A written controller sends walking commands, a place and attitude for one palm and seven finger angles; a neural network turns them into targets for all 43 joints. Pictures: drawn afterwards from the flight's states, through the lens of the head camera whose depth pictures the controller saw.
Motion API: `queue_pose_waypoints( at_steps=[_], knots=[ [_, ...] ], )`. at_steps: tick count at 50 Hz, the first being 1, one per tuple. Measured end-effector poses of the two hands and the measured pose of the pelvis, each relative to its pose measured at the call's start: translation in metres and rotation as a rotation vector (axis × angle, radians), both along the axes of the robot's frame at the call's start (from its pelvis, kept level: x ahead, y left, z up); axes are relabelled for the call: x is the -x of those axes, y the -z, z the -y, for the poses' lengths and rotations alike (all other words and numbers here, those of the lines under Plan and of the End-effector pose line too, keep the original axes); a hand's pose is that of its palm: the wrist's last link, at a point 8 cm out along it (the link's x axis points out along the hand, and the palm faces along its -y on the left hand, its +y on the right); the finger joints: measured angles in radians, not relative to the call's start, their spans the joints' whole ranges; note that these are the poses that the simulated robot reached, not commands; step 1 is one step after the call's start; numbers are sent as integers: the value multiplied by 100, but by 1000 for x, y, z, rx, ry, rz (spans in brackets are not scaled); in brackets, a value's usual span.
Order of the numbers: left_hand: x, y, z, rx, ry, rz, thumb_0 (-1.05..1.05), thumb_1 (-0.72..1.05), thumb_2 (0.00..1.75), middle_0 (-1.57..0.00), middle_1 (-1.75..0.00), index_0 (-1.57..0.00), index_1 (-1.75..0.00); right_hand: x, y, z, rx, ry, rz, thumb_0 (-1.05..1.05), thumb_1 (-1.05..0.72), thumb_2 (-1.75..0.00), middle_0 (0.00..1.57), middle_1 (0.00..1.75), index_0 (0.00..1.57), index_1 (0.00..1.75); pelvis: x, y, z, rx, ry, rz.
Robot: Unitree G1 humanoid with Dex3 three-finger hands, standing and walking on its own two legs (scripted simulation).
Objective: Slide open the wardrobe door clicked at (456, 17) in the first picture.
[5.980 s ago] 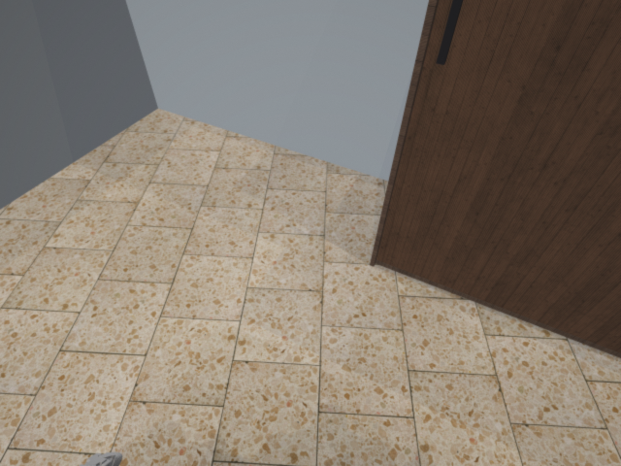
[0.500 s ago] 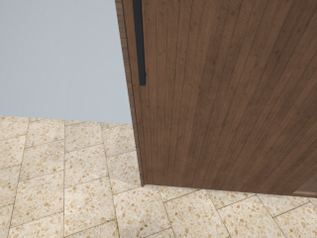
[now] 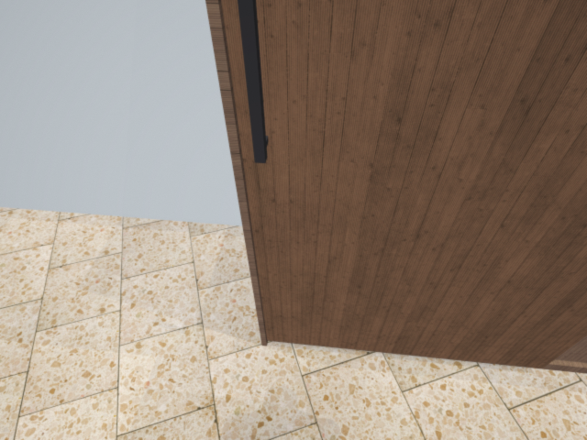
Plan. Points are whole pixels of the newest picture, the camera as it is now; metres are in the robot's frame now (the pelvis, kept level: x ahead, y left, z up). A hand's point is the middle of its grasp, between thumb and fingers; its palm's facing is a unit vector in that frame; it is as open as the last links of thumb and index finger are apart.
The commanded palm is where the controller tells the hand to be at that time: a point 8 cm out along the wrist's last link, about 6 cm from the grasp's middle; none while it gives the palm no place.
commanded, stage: look again from close up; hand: left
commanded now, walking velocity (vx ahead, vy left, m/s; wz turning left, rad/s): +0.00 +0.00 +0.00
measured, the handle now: (256, 70) +0.55 +0.09 +0.25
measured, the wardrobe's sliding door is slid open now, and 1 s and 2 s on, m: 0.00 0.00 0.00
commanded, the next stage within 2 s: raise the hand with hooked fingers in 0.98 s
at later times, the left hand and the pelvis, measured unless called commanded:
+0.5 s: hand out of the picture +0.09 +0.17 -0.16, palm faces +0.01 -0.97 -0.23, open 7.3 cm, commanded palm none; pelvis +0.04 -0.02 +0.01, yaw +0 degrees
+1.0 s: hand out of the picture +0.11 +0.18 -0.15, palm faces +0.00 -0.96 -0.28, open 7.4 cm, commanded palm none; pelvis +0.05 -0.03 +0.01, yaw +0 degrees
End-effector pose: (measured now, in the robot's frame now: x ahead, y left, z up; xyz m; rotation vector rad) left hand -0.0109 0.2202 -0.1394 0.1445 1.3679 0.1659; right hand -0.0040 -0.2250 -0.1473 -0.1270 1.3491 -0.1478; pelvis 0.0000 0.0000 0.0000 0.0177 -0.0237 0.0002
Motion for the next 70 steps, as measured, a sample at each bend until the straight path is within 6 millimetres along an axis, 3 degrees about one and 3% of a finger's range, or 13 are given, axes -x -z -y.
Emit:
queue_pose_waypoints(
  at_steps=[11,23,30,41,55,57,60,63,66,70],
  knots=[
    [-36,-4,9,-5,13,13,1,92,90,-20,-30,-20,-30,-16,-3,11,4,-3,-34,0,-91,-90,20,30,20,30,-23,-4,11,3,-3,-12],
    [-87,-9,6,-32,43,88,0,91,90,-20,-30,-20,-30,-52,-6,27,21,-18,-1,0,-91,-90,20,30,20,30,-42,-5,21,6,-4,-6],
    [-108,-13,2,-51,54,121,0,91,90,-20,-30,-20,-30,-71,-8,39,41,-33,29,0,-91,-90,20,30,20,30,-48,-6,24,6,-4,-2],
    [-117,-18,-6,-80,61,132,0,91,90,-20,-30,-20,-30,-86,-13,57,70,-50,44,0,-91,-90,20,30,20,30,-52,-6,29,7,-5,2],
    [-111,-18,-9,-92,59,105,0,91,90,-21,-30,-20,-30,-83,-14,66,82,-53,19,0,-91,-90,20,30,20,30,-53,-7,31,13,-4,-5],
    [-134,-37,-14,-80,-68,298,1,91,90,-21,-30,-20,-30,-92,-19,65,101,-44,105,1,-91,-90,20,30,20,30,-52,-5,30,13,-12,-7],
    [-186,-103,-24,-102,-123,769,2,89,89,-21,-31,-21,-31,-122,-30,60,121,-67,319,1,-91,-90,20,30,20,30,-49,-1,28,9,-46,-11],
    [-218,-152,-32,-75,-75,1142,1,85,88,-21,-33,-21,-33,-160,-40,52,109,-90,526,1,-91,-90,20,30,20,30,-43,9,25,7,-62,-57],
    [-224,-166,-33,-13,73,1347,1,81,85,-21,-36,-20,-37,-199,-51,44,93,-130,706,1,-91,-90,20,30,20,30,-36,24,23,5,-56,-110],
    [-204,-144,-33,118,240,1336,0,73,82,-22,-42,-21,-42,-240,-68,31,91,-198,876,1,-91,-90,20,30,20,30,-30,43,18,7,-53,-143]
  ],
)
